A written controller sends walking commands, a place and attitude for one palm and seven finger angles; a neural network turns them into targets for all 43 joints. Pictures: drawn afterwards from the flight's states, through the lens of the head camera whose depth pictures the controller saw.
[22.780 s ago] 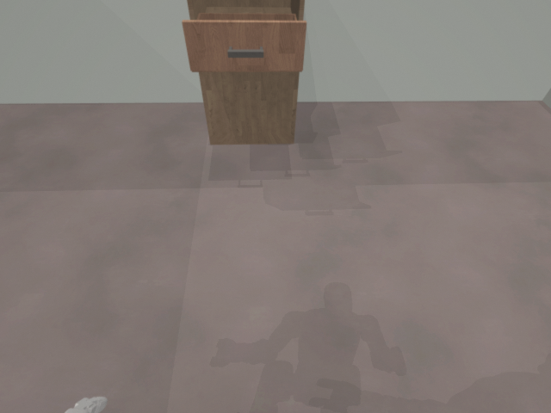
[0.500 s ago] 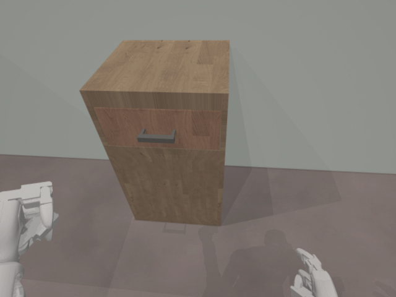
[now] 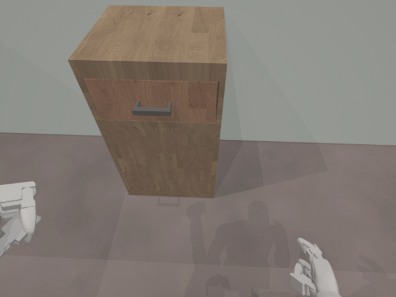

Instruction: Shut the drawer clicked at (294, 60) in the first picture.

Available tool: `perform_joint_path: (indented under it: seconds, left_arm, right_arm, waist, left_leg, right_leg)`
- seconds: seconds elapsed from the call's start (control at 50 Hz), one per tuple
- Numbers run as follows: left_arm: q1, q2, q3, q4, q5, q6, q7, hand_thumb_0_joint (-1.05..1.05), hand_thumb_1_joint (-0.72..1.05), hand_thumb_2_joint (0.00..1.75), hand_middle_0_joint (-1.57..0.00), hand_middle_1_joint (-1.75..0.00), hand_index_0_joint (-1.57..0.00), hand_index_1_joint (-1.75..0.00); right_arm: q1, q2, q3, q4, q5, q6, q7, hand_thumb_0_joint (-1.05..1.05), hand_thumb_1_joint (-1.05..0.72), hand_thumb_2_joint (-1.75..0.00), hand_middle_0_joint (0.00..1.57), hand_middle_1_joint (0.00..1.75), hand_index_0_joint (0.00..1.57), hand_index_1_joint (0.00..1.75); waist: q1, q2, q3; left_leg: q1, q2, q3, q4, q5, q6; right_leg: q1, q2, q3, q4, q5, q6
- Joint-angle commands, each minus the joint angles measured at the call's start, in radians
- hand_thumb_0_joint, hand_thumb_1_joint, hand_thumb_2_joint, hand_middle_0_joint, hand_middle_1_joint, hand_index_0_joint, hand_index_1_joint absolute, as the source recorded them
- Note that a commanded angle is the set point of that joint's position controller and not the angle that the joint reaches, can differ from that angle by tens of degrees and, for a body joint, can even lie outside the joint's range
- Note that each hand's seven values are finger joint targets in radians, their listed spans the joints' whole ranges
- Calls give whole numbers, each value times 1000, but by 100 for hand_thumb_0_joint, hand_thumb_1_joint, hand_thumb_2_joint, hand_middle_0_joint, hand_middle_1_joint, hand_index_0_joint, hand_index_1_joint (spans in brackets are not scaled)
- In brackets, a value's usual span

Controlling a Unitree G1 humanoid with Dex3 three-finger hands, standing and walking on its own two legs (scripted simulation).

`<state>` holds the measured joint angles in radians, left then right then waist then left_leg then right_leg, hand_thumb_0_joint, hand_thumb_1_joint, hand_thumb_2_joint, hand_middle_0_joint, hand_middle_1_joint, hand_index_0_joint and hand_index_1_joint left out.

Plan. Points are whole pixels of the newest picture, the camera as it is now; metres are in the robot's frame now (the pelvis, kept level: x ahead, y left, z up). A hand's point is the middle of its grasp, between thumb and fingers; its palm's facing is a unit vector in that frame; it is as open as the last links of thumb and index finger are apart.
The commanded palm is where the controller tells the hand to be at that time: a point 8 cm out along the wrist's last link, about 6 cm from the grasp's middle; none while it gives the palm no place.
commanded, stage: step back with the hand held close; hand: left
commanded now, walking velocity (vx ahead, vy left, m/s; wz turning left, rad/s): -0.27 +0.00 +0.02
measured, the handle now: (152, 107) +0.71 +0.21 -0.08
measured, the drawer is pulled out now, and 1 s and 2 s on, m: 0.00 0.00 0.00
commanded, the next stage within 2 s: stop stepping back and stand still in 0.88 s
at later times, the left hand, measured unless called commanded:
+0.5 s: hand (17, 260) +0.14 +0.23 +0.16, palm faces +0.39 -0.77 -0.51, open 3.2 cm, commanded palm +0.07 +0.28 +0.18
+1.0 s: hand out of the picture +0.08 +0.21 +0.17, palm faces +0.26 -0.85 -0.46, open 3.3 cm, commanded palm +0.01 +0.27 +0.18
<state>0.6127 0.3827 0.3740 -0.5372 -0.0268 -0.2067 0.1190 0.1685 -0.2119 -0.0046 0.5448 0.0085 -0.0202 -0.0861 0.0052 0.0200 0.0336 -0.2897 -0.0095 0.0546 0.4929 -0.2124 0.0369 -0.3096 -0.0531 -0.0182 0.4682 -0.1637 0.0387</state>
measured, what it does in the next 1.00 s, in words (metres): walks backwards: right foot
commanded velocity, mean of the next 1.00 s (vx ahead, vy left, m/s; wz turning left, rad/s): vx -0.35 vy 0.00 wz -0.02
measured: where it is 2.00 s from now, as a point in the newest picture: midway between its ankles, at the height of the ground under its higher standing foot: outside the picture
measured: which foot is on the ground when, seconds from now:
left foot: down 0.00-1.00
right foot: down 0.00-0.62, up 0.64-0.82, down 0.84-1.00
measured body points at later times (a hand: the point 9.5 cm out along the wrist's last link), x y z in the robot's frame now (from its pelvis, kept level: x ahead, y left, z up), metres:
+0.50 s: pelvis -0.05 -0.01 -0.02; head -0.02 +0.00 +0.43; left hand +0.11 +0.27 +0.19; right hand +0.13 -0.25 -0.09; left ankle +0.03 +0.10 -0.73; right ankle +0.04 -0.14 -0.74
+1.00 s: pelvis -0.13 -0.01 -0.01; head -0.10 +0.01 +0.44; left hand +0.06 +0.25 +0.20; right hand +0.05 -0.24 -0.08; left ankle +0.03 +0.10 -0.74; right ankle -0.20 -0.13 -0.74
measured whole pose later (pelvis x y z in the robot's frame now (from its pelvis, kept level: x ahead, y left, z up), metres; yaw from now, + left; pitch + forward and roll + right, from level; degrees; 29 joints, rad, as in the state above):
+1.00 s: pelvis -0.13 -0.01 -0.01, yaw -1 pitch +2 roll -3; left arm 0.57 0.43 0.38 -0.60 -0.05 -0.31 0.09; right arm 0.14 -0.18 0.01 0.62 -0.01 -0.10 -0.07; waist -0.02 0.01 0.03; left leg -0.49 0.08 0.05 0.42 0.04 0.02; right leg -0.16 0.07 0.03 0.50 -0.37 0.00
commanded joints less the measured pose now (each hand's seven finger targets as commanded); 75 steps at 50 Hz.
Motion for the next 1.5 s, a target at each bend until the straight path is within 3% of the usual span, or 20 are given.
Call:
perform_joint_path:
  seconds: [0.0, 0.18, 0.34, 0.44, 0.5, 0.56, 0.6, 0.64, 0.76, 0.82, 0.86, 0.92, 0.98, 1.04, 1.1, 1.14, 1.2, 1.3, 1.4, 1.48]
  left_arm:
    - [-28, 151, 120, -213, 5, -71, 30, 0, 90, 90, -140, -160, -140, -160]
    - [-38, 148, 113, -244, 12, -111, 51, 0, 90, 90, -140, -160, -140, -160]
    - [-3, 168, 180, -226, 35, -139, 43, 0, 90, 90, -140, -160, -140, -160]
    - [-26, 184, 166, -263, 12, -138, 36, 0, 90, 90, -140, -160, -140, -160]
    - [-25, 190, 160, -263, -5, -134, 53, 0, 90, 90, -140, -160, -140, -160]
    - [-9, 190, 167, -261, -3, -146, 60, 0, 90, 90, -140, -160, -140, -160]
    - [-20, 172, 181, -281, 21, -162, 55, 0, 90, 90, -140, -160, -140, -160]
    - [-10, 187, 203, -282, 27, -161, 48, 0, 90, 90, -140, -160, -140, -160]
    - [7, 137, 103, -276, -23, -160, 23, 0, 90, 90, -140, -160, -140, -160]
    - [-103, 211, 129, -280, -19, -181, 23, 0, 90, 90, -140, -160, -140, -160]
    - [-125, 184, 102, -266, -19, -170, 21, 0, 90, 90, -140, -160, -140, -160]
    - [9, 235, 172, -240, -39, -151, 8, 0, 90, 90, -140, -160, -140, -160]
    - [84, 222, 179, -221, -62, -146, -3, 0, 90, 90, -140, -160, -140, -160]
    - [121, 227, 177, -200, -70, -120, 11, 0, 90, 90, -140, -160, -140, -160]
    - [-18, 191, 131, -206, -48, -84, 29, 0, 90, 90, -140, -160, -140, -160]
    - [-73, 168, 97, -158, -30, -78, 34, 0, 90, 90, -140, -160, -140, -160]
    - [-140, 167, 89, -259, -3, -104, 40, 0, 90, 90, -140, -160, -140, -160]
    - [89, 178, 112, -304, -7, -65, 35, 0, 90, 90, -140, -160, -140, -160]
    - [32, 162, 131, -207, -37, -35, 40, 0, 90, 90, -140, -160, -140, -160]
    - [-74, 138, 82, -144, -16, -35, 46, 0, 90, 90, -140, -160, -140, -160]
  right_arm:
    - [-86, -138, -55, -164, -5, -64, -9, 0, -90, -90, 20, 30, 20, 30]
    - [-53, -141, -52, -146, -15, -97, -10, 0, -90, -90, 20, 30, 20, 30]
    - [-68, -143, -64, -149, -10, -124, -8, 0, -90, -90, 20, 30, 20, 30]
    - [-35, -121, -73, -117, -19, -115, 11, 0, -90, -90, 20, 30, 20, 30]
    - [-27, -106, -72, -88, -19, -89, 17, 0, -90, -90, 20, 30, 20, 30]
    - [-56, -123, -70, -100, -15, -79, 3, 0, -90, -90, 20, 30, 20, 30]
    - [-95, -152, -69, -127, -18, -106, -10, 0, -90, -90, 20, 30, 20, 30]
    - [-68, -128, -81, -113, -24, -128, -9, 0, -90, -90, 20, 30, 20, 30]
    - [-40, -112, -62, -38, -46, -167, 27, 0, -90, -90, 20, 30, 20, 30]
    - [-41, -88, -46, -9, -51, -146, 21, 0, -90, -90, 20, 30, 20, 30]
    - [-45, -87, -55, -22, -29, -148, 5, 0, -90, -90, 20, 30, 20, 30]
    - [-88, -101, -43, -88, -10, -134, 2, 0, -90, -90, 20, 30, 20, 30]
    - [-101, -102, -41, -119, -11, -111, 9, 0, -90, -90, 20, 30, 20, 30]
    - [-76, -100, -50, -112, -11, -95, 2, 0, -90, -90, 20, 30, 20, 30]
    - [-61, -103, -38, -87, -19, -102, -12, 0, -90, -90, 20, 30, 20, 30]
    - [-50, -121, -29, -75, -12, -137, -31, 0, -90, -90, 20, 30, 20, 30]
    - [-70, -152, -29, -81, -20, -184, -38, 0, -90, -90, 20, 30, 20, 30]
    - [-30, -111, -24, -102, -26, -190, 1, 0, -90, -90, 20, 30, 20, 30]
    - [-18, -106, -42, -57, -31, -127, 0, 0, -90, -90, 20, 30, 20, 30]
    - [-43, -114, -17, -43, -11, -147, -23, 0, -90, -90, 20, 30, 20, 30]
  waist:
    - [-7, 17, -79]
    - [-19, 43, -80]
    - [-2, 107, -100]
    - [-22, -124, -135]
    - [-34, -161, -176]
    - [-37, -8, -122]
    - [-26, 266, -114]
    - [-16, 195, -154]
    - [-10, 184, -145]
    - [-21, 13, -197]
    - [-29, -90, -287]
    - [-12, -47, -256]
    - [-12, 48, -158]
    - [-25, -69, -53]
    - [-42, -128, 14]
    - [-41, -18, 74]
    - [-15, 326, -18]
    - [6, 170, -197]
    - [-20, -164, -68]
    - [-33, 0, 35]
  left_leg:
    - [-290, 90, -116, -172, -285, 43]
    - [-214, 85, -129, -117, -326, 33]
    - [-542, 159, -201, -200, -405, 91]
    - [-220, 11, -83, 127, -262, 4]
    - [-15, -13, -65, 210, -137, -22]
    - [-80, 69, -167, -14, -247, 20]
    - [-482, 282, -411, -363, -576, 118]
    - [-463, 352, -426, -356, -455, 157]
    - [-23, 239, -245, -225, -98, 43]
    - [197, 122, -67, 26, 225, -36]
    - [287, 83, -4, 41, 359, -27]
    - [332, 103, -43, 5, 378, 0]
    - [219, 100, -51, -35, 50, -23]
    - [245, 24, -34, 210, -54, -74]
    - [163, 34, -72, 207, -29, -53]
    - [127, 82, -131, -52, -12, -28]
    - [-79, 233, -456, -505, -625, -26]
    - [17, 103, -161, -287, -260, -52]
    - [121, 11, -91, 294, -60, -61]
    - [104, 77, -147, -60, 9, -16]
  right_leg:
    - [238, 20, 73, -1, -3, -22]
    - [72, 10, 82, -72, -225, -32]
    - [376, 88, 93, 239, 152, -17]
    - [8, -98, 322, -88, -47, -106]
    - [-152, -154, 278, -162, -80, -139]
    - [-159, -19, 149, -51, -208, -65]
    - [191, 148, 34, 362, -136, -5]
    - [196, 165, 73, 576, -199, -12]
    - [20, 103, 18, -25, -305, -60]
    - [-111, -81, 191, -174, 150, -106]
    - [-63, -34, 91, -109, 426, -3]
    - [-117, 14, 36, -71, 295, 32]
    - [-161, 24, 43, -137, -113, -28]
    - [-402, -84, 164, -310, -538, -140]
    - [-350, -100, 138, -263, -411, -148]
    - [-227, 16, 52, -146, -263, -67]
    - [57, 154, 10, 200, -337, -37]
    - [213, 114, -16, -83, -262, -73]
    - [-271, -166, 263, -326, -531, -212]
    - [-143, -17, 90, -124, -212, -94]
